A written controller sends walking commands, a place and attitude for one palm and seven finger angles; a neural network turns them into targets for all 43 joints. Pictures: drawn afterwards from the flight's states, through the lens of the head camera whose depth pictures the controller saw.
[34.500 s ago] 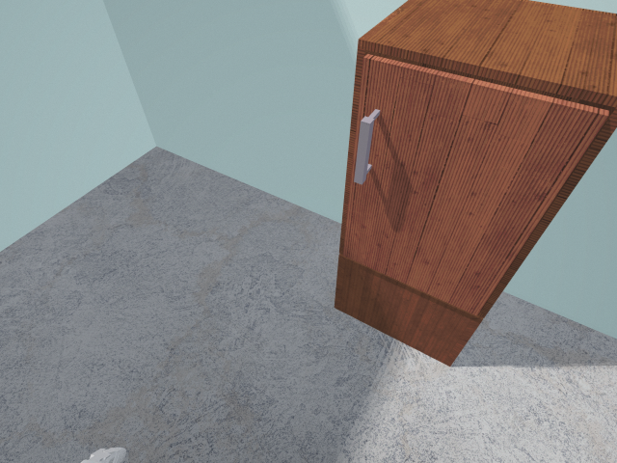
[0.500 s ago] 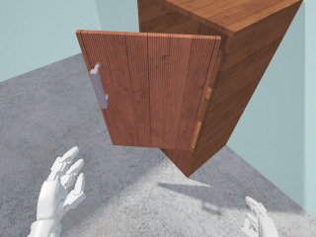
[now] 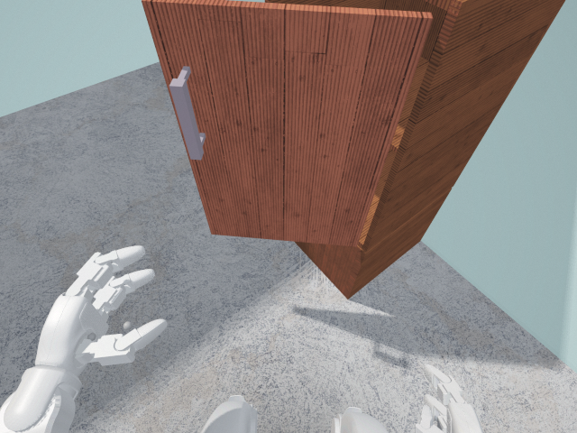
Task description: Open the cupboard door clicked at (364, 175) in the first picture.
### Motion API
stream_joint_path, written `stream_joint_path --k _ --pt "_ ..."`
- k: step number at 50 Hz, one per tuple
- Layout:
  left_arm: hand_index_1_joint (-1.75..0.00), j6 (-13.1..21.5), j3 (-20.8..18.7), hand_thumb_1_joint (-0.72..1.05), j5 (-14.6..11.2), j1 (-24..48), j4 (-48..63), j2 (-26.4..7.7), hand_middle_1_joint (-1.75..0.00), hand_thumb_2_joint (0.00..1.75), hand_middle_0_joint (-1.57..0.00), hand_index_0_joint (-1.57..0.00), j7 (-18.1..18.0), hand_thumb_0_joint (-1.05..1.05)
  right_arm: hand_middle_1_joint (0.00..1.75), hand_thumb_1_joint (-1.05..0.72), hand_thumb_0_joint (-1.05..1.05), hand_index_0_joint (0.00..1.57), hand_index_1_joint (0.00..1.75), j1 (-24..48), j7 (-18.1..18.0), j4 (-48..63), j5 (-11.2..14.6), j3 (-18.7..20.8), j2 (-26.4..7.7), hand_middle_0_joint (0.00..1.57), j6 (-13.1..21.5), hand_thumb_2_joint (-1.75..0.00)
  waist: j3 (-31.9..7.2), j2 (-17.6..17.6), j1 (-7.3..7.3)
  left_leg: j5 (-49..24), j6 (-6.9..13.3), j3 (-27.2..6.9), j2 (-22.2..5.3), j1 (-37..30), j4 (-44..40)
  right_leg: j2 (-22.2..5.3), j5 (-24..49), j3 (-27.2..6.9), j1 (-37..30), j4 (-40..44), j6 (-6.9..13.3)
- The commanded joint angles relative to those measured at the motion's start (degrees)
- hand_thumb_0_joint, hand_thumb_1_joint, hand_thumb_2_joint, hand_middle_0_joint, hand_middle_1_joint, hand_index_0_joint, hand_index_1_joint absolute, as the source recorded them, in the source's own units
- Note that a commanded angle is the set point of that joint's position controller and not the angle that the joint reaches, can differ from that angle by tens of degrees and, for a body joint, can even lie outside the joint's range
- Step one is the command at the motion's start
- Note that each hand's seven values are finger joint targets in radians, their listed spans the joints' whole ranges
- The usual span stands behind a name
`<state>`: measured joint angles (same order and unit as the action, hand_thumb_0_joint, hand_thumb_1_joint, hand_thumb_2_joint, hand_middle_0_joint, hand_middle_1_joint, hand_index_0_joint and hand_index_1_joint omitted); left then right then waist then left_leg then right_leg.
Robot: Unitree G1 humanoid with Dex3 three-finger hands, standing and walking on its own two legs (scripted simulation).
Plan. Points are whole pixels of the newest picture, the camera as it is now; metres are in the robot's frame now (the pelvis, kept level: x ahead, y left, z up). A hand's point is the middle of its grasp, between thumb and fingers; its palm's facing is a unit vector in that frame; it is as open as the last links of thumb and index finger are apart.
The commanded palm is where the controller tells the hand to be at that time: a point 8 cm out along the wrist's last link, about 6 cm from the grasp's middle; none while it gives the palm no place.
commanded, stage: raise the hand with hooked fingers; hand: left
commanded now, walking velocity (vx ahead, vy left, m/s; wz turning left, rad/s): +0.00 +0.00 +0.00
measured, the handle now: (191, 115) +0.59 +0.20 +0.08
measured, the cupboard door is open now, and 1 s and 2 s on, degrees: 47 47 47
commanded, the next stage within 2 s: move the hooked fingers beside the handle in 1.34 s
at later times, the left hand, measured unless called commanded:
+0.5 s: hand (84, 286) +0.28 +0.26 +0.08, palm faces -0.02 -1.00 -0.05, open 13.4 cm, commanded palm +0.26 +0.32 +0.08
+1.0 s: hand (69, 245) +0.32 +0.29 +0.10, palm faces -0.04 -1.00 -0.02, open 13.9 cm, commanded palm +0.29 +0.33 +0.10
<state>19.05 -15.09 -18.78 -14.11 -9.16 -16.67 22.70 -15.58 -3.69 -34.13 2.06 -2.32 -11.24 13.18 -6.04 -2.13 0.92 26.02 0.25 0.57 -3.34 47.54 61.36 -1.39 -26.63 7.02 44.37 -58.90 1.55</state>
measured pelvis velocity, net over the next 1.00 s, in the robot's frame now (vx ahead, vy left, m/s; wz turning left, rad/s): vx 0.02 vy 0.02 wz -0.01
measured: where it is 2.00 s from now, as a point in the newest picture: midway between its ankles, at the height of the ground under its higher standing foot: outside the picture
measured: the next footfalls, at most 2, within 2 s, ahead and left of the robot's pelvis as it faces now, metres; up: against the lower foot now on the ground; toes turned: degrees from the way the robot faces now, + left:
none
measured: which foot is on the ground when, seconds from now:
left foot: down 0.00-1.00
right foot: down 0.00-1.00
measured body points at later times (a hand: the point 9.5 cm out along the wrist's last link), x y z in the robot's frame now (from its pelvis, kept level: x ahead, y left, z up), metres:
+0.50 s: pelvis +0.02 +0.02 +0.02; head +0.07 +0.04 +0.47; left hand +0.27 +0.32 +0.08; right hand +0.20 -0.22 -0.04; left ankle +0.04 +0.12 -0.67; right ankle +0.03 -0.11 -0.67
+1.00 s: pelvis +0.02 +0.02 +0.03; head +0.07 +0.02 +0.48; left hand +0.31 +0.34 +0.11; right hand +0.16 -0.24 -0.05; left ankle +0.04 +0.12 -0.67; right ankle +0.03 -0.11 -0.67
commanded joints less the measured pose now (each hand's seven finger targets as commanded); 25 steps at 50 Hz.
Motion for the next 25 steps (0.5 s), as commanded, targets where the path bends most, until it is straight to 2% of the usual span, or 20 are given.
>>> stream_joint_path --k 1,4,6,9,10,13,15,16,18,20,21,22,24,25 --pt "-0.88 5.50 -6.22 -0.01 -1.71 4.59 10.92 -9.58 -0.88 0.51 -0.27 -0.27 -0.42 0.00 0.30 -0.90 0.00 0.20 0.30 4.32 -0.63 9.69 -0.06 4.79 -10.58 0.20 4.52 -0.90 -11.51 2.09 -1.34 -7.40 1.20 -2.60 2.86 -7.72 -10.58 1.65 1.21 -5.72 -7.68 11.72 -0.73" --pt "-0.93 6.75 -5.76 -0.08 -1.84 4.90 9.99 -8.95 -0.93 0.48 -0.27 -0.27 -0.05 0.00 0.30 -0.90 0.00 0.20 0.30 3.23 -0.61 9.20 0.12 5.00 -11.09 0.20 5.00 -0.90 -10.91 1.44 -0.74 -6.86 1.25 -2.56 2.95 -9.21 -11.54 1.78 1.63 -4.93 -6.73 11.89 -0.76" --pt "-0.96 6.95 -6.50 -0.13 -1.81 6.14 10.67 -10.61 -0.96 0.46 -0.27 -0.27 0.55 0.00 0.30 -0.90 0.00 0.20 0.30 2.72 -0.56 9.27 0.06 4.88 -11.59 0.20 5.12 -0.90 -11.93 -0.43 -1.21 -8.23 1.16 -2.65 2.96 -10.67 -12.20 1.88 3.70 -4.54 -7.74 11.30 -0.32" --pt "-1.00 6.41 -6.60 -0.20 -1.72 7.32 10.78 -10.88 -1.00 0.43 -0.28 -0.28 0.81 0.00 0.30 -0.90 0.00 0.20 0.30 1.98 -0.72 9.03 0.23 4.99 -11.96 0.20 5.08 -0.90 -11.99 -1.44 -0.70 -9.56 1.10 -2.77 2.78 -12.97 -13.13 2.09 5.95 -3.59 -7.44 11.31 -0.38" --pt "-1.02 6.09 -7.34 -0.22 -1.82 8.66 10.54 -12.21 -1.02 0.42 -0.28 -0.28 1.10 0.00 0.30 -0.90 0.00 0.20 0.30 1.77 -0.74 9.04 0.18 4.85 -12.22 0.20 5.01 -0.90 -11.48 -2.18 -1.00 -10.58 0.91 -3.16 2.78 -13.39 -13.27 2.40 7.03 -3.46 -7.96 10.82 0.04" --pt "-1.07 5.43 -7.50 -0.29 -1.99 9.16 11.00 -11.94 -1.07 0.39 -0.29 -0.29 1.18 0.00 0.30 -0.90 0.00 0.20 0.30 1.62 -0.69 9.38 0.31 4.80 -12.26 0.20 4.80 -0.90 -12.18 -2.83 -0.98 -12.12 0.79 -3.17 2.67 -15.49 -14.19 2.44 8.75 -3.00 -8.47 11.32 -0.14" --pt "-1.10 4.42 -8.48 -0.34 -2.10 9.99 9.42 -13.12 -1.10 0.37 -0.29 -0.29 1.28 0.00 0.30 -0.90 0.00 0.20 0.30 1.41 -0.61 9.56 0.25 4.58 -12.52 0.20 4.44 -0.90 -10.80 -2.45 -1.15 -12.62 0.59 -3.47 2.62 -15.58 -14.73 2.83 9.35 -2.65 -8.92 11.41 0.12" --pt "-1.11 4.15 -8.15 -0.36 -1.83 10.97 9.90 -13.10 -1.11 0.36 -0.29 -0.29 1.50 0.00 0.30 -0.90 0.00 0.20 0.30 1.47 -0.56 9.75 0.30 4.42 -12.52 0.20 4.27 -0.90 -11.19 -4.37 -1.09 -13.44 0.47 -3.37 2.60 -16.63 -15.09 2.68 10.08 -2.61 -9.03 11.47 0.11" --pt "-1.14 3.35 -7.88 -0.41 -1.67 11.77 9.77 -13.00 -1.14 0.34 -0.29 -0.29 1.61 0.00 0.30 -0.90 0.00 0.20 0.30 1.56 -0.48 10.05 0.37 4.35 -12.48 0.20 4.05 -0.90 -11.11 -4.83 -0.88 -13.31 0.29 -3.67 2.43 -17.77 -15.80 2.71 9.85 -2.33 -8.77 11.99 0.02" --pt "-1.17 2.49 -9.19 -0.45 -1.97 12.56 8.55 -14.47 -1.17 0.32 -0.30 -0.30 2.05 0.00 0.30 -0.90 0.00 0.20 0.30 1.21 -0.58 10.10 0.33 4.24 -12.75 0.20 3.82 -0.90 -11.01 -3.09 -0.98 -15.15 0.33 -3.73 2.42 -18.12 -15.73 3.06 11.78 -2.30 -9.98 12.19 0.22" --pt "-1.18 2.00 -9.64 -0.48 -1.98 12.94 7.81 -14.78 -1.18 0.31 -0.30 -0.30 2.45 0.00 0.30 -0.90 0.00 0.20 0.30 1.20 -0.54 10.25 0.28 4.07 -12.79 0.20 3.59 -0.90 -11.79 -3.69 -1.17 -15.74 0.22 -3.56 2.48 -18.39 -15.93 2.93 12.39 -2.34 -10.39 12.28 0.11" --pt "-1.20 1.67 -9.08 -0.50 -2.02 14.01 7.57 -14.36 -1.20 0.30 -0.30 -0.30 2.84 0.00 0.30 -0.90 0.00 0.20 0.30 1.26 -0.58 10.23 0.43 4.02 -12.70 0.20 3.42 -0.90 -11.24 -3.76 -0.71 -15.77 0.19 -3.50 2.40 -18.88 -16.05 2.98 12.51 -2.23 -10.05 12.61 0.03" --pt "-1.20 0.94 -9.57 -0.50 -2.37 15.63 6.03 -14.67 -1.20 0.30 -0.30 -0.30 3.54 0.00 0.30 -0.90 0.00 0.20 0.30 1.34 -0.79 10.15 0.49 3.96 -12.80 0.20 3.17 -0.90 -10.65 -2.54 -0.48 -15.04 0.21 -3.46 2.46 -18.77 -16.35 2.98 12.39 -2.20 -10.17 13.27 -0.12" --pt "-1.20 0.64 -10.24 -0.50 -2.42 17.13 5.25 -15.98 -1.20 0.30 -0.30 -0.30 4.00 0.00 0.30 -0.90 0.00 0.20 0.30 1.17 -0.85 10.16 0.36 3.78 -13.11 0.20 3.03 -0.90 -10.25 -2.36 -0.68 -15.81 0.19 -3.66 2.50 -18.55 -16.29 3.22 12.98 -2.32 -10.77 13.14 0.19"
